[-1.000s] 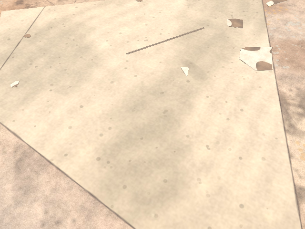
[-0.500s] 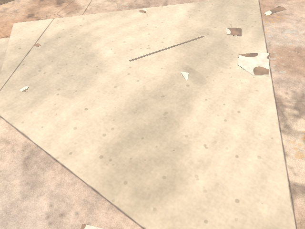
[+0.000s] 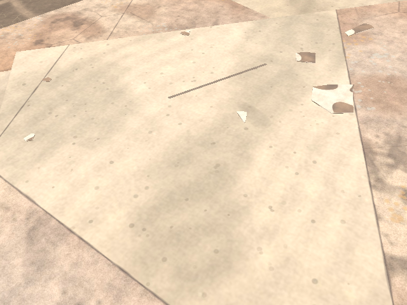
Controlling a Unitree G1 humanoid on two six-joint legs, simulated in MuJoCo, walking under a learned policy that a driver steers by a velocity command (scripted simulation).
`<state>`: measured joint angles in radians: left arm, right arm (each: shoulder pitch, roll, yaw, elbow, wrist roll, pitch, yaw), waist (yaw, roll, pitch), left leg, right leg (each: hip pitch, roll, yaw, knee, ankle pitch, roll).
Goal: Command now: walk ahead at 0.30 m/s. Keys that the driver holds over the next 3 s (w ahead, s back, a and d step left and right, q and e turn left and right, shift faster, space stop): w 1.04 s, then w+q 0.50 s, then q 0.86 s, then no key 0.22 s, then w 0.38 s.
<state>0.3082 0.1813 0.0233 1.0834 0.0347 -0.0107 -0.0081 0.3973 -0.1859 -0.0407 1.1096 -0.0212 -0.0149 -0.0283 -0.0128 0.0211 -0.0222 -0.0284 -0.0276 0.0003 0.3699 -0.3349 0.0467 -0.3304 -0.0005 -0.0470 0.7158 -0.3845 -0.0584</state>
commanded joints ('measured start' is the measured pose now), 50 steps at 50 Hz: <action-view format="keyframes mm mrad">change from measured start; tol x32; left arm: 1 -54 65 20 -79 -11 -42 -11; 5 401 229 76 45 -10 -61 3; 34 337 68 27 18 -60 -89 33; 50 -339 44 -6 -204 -22 -41 -18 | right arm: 1 -10 -145 -34 -30 2 -25 4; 25 -541 -59 3 -274 8 -42 70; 34 111 -242 -70 -109 -14 -65 37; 50 157 -99 11 -39 14 -96 16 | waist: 1 28 83 222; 5 172 -407 66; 26 79 -87 199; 34 -87 152 -324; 50 -33 60 126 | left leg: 1 -168 271 -246 -197 -227 159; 7 -678 51 -37 753 -96 83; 27 -531 21 99 63 433 60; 32 148 101 1 96 389 150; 34 524 449 -658 76 523 369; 39 -65 271 -231 -138 591 198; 50 -9 159 -27 -183 890 61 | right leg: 1 -68 -30 -3 -83 36 -14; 3 287 43 -42 -224 88 -15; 6 377 -370 776 -640 -494 -157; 14 371 -187 210 -582 445 -69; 30 540 -168 83 -197 1166 -54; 32 255 -109 64 255 812 -65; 33 -70 37 31 626 -198 -52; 50 -201 -12 -79 -61 419 -6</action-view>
